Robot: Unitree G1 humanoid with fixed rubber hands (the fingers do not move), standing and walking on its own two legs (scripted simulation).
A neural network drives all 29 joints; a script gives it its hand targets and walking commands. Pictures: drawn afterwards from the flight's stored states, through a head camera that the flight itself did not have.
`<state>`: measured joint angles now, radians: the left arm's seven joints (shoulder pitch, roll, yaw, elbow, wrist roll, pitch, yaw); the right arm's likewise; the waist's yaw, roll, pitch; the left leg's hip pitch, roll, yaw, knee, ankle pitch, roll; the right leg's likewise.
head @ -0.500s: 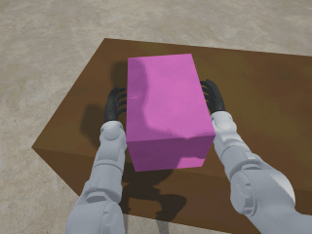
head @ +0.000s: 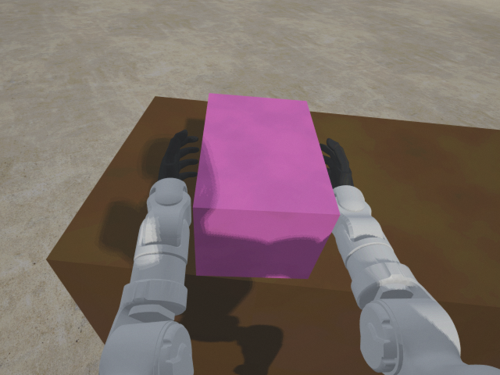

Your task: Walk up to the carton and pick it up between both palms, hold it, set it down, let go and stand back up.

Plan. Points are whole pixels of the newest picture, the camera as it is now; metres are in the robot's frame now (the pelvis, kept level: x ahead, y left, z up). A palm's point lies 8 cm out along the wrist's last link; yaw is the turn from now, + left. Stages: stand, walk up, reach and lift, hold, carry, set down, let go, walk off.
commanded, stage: reach and lift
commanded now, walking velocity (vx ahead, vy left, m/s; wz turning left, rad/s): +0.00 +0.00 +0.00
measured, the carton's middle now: (255, 181) +0.41 -0.02 +0.12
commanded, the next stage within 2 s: hold in 1.38 s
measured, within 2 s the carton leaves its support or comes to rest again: neither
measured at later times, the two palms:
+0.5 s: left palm (174, 169) +0.38 +0.11 +0.17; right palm (345, 198) +0.35 -0.16 +0.14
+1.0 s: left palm (158, 164) +0.37 +0.13 +0.19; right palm (337, 189) +0.36 -0.14 +0.15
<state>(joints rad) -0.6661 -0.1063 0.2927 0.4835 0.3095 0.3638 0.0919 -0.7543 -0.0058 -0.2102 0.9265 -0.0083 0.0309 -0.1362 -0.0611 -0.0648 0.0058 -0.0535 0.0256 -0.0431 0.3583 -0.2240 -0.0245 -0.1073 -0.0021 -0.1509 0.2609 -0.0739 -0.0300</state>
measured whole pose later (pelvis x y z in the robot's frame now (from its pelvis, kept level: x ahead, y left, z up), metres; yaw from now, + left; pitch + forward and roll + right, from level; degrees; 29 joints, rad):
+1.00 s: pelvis -0.01 +0.01 +0.00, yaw +0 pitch -11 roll -1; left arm -0.68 -0.09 0.29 0.22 0.39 0.61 -0.04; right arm -0.69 0.05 -0.16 0.68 0.02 0.19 -0.17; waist -0.10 -0.07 0.12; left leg 0.07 0.01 -0.04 0.34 -0.22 0.00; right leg 0.02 -0.02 -0.14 0.25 -0.07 -0.01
